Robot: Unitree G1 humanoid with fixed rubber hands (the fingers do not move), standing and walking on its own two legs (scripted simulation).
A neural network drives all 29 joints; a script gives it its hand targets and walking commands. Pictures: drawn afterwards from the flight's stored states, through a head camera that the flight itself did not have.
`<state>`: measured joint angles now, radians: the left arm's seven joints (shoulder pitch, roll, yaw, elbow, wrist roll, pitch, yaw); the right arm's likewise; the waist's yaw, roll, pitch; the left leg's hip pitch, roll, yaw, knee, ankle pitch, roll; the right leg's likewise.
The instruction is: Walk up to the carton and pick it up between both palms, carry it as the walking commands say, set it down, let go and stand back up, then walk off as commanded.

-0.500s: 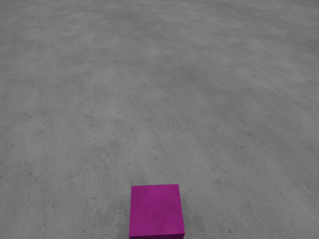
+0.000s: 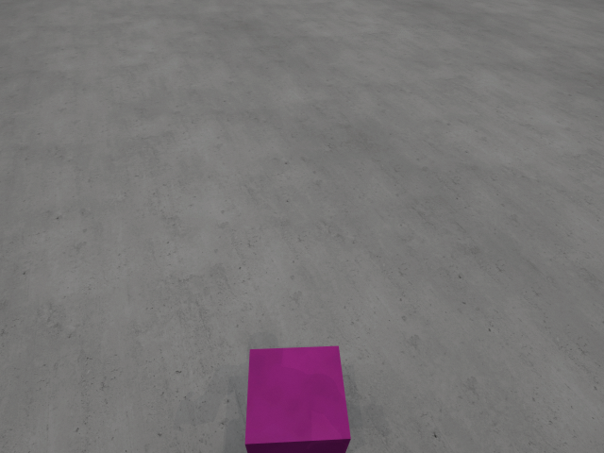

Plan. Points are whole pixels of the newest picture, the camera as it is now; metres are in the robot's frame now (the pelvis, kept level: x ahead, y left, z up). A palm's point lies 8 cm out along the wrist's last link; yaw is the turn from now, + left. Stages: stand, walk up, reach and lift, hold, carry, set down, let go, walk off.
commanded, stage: stand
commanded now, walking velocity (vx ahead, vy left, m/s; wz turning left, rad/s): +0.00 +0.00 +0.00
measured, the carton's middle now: (295, 406) +0.44 +0.03 -0.66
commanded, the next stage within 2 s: walk off in 0.10 s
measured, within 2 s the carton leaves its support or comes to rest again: neither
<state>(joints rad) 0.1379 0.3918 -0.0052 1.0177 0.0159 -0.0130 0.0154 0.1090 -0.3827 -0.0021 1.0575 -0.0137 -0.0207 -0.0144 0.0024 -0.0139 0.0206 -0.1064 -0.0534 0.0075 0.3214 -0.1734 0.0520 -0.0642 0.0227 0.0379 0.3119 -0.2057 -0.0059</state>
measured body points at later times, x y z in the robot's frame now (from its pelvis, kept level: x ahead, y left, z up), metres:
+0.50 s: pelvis -0.02 -0.01 -0.01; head +0.00 +0.00 +0.44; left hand +0.05 +0.31 -0.14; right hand +0.07 -0.31 -0.14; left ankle +0.00 +0.08 -0.75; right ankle -0.03 -0.12 -0.73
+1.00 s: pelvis -0.14 -0.11 -0.01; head -0.10 -0.12 +0.44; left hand -0.10 +0.20 -0.11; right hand +0.02 -0.37 -0.16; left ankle -0.26 +0.01 -0.65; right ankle -0.07 -0.19 -0.75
